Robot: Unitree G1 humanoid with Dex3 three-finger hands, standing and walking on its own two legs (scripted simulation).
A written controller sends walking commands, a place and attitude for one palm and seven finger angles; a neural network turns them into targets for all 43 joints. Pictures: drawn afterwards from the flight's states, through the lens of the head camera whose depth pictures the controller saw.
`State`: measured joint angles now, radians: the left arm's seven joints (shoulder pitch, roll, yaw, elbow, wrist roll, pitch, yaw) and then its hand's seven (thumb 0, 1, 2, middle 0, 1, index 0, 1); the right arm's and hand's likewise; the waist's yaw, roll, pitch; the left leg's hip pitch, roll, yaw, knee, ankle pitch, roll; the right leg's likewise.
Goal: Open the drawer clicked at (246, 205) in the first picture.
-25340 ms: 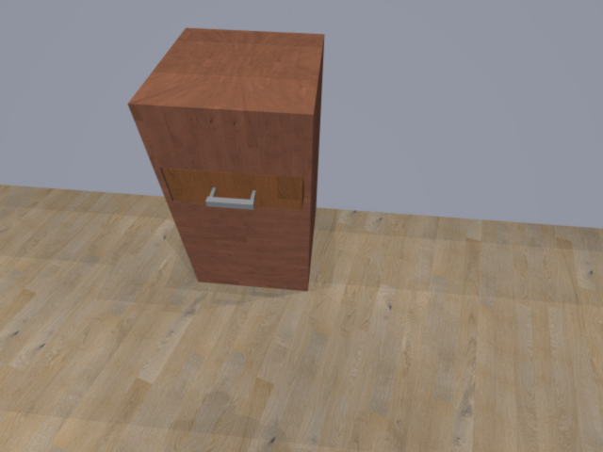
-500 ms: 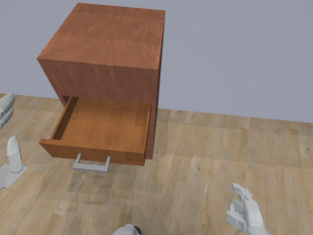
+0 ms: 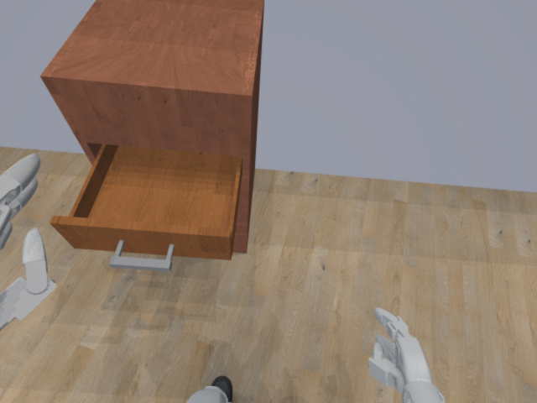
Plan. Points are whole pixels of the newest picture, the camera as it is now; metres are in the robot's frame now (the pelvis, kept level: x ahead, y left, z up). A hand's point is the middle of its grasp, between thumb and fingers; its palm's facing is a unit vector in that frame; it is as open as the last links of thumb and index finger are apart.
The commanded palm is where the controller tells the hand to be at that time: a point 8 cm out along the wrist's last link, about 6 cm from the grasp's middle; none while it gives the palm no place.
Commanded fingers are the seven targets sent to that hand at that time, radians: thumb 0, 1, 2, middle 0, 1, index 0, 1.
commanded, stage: step back with the hand held close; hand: left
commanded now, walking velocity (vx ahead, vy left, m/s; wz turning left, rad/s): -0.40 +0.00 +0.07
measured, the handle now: (143, 255) +0.41 +0.30 -0.24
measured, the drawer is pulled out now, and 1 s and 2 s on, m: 0.23 0.23 0.23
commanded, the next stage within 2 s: stop stepping back and stand still in 0.02 s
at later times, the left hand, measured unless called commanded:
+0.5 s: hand out of the picture +0.08 +0.19 +0.16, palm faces +0.32 -0.82 -0.48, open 7.4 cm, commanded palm +0.02 +0.24 +0.18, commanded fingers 0.00 0.90 0.90 -0.20 -0.30 -0.20 -0.30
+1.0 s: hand out of the picture +0.07 +0.22 +0.16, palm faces +0.38 -0.81 -0.45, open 7.4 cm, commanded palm none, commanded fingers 0.00 0.90 0.90 -0.20 -0.30 -0.20 -0.30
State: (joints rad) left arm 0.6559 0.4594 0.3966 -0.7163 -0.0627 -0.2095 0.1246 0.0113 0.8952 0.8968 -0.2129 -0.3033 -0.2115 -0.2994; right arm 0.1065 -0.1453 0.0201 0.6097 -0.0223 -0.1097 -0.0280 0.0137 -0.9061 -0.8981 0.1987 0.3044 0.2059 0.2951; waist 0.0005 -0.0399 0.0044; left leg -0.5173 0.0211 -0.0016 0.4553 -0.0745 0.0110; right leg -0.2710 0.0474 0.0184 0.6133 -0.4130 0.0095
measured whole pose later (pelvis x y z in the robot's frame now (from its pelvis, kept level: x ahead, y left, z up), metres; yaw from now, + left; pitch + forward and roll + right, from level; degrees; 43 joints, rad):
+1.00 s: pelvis -0.10 -0.02 +0.01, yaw +4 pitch +1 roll -1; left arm 0.65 0.38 0.33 -0.58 -0.04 -0.16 0.15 0.01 0.89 0.90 -0.22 -0.30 -0.21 -0.30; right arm 0.18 -0.18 0.02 0.60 0.02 -0.08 -0.05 0.02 -0.91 -0.90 0.20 0.30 0.21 0.30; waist -0.01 0.00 0.02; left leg -0.24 0.01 0.01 0.45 -0.22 0.01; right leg -0.16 0.04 -0.07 0.40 -0.25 -0.04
